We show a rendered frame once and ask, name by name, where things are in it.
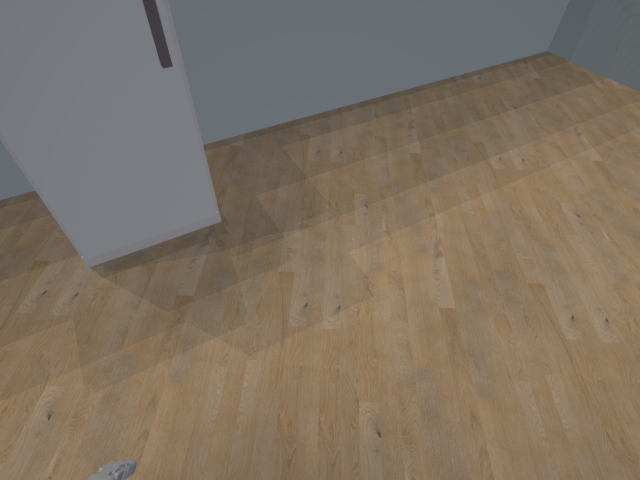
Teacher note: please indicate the handle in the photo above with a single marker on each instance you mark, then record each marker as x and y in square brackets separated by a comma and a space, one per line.
[157, 33]

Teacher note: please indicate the fridge door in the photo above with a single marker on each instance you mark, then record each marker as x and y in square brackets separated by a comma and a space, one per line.
[104, 131]

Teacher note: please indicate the robot left hand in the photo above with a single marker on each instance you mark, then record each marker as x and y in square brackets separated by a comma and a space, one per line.
[115, 470]

